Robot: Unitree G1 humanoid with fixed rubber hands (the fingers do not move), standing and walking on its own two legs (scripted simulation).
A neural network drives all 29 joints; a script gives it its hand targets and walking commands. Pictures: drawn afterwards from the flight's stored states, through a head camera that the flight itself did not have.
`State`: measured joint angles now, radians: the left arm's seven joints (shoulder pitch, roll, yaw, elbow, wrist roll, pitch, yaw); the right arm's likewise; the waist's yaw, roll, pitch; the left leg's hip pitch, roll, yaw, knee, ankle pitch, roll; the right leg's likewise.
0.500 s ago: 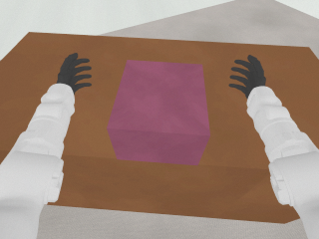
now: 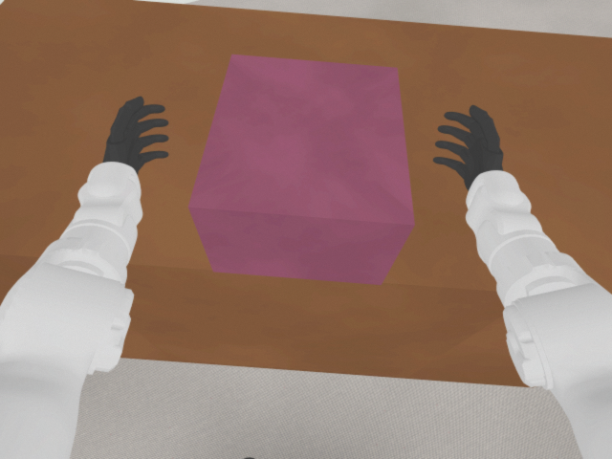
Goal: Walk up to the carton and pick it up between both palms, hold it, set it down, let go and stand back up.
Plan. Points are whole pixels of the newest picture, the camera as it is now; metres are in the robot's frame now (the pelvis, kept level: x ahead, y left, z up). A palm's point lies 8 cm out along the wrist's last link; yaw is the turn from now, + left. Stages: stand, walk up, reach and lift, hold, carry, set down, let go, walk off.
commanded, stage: reach and lift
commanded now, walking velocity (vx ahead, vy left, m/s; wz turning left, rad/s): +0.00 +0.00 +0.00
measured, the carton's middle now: (306, 169) +0.53 +0.02 +0.03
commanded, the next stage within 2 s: none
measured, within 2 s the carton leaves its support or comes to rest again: neither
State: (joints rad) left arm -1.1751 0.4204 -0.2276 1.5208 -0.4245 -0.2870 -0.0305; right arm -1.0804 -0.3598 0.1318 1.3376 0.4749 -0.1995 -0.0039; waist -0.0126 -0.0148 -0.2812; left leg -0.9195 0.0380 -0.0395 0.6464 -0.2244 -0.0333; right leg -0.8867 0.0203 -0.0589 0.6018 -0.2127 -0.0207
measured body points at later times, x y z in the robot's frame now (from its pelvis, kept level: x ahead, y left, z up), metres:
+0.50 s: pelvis +0.00 +0.01 +0.00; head +0.12 +0.02 +0.43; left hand +0.50 +0.22 +0.09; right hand +0.51 -0.19 +0.09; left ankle +0.02 +0.13 -0.71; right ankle +0.02 -0.11 -0.71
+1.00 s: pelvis +0.01 +0.01 +0.01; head +0.12 +0.03 +0.44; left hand +0.50 +0.19 +0.08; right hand +0.50 -0.16 +0.09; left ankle +0.02 +0.13 -0.71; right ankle +0.02 -0.11 -0.71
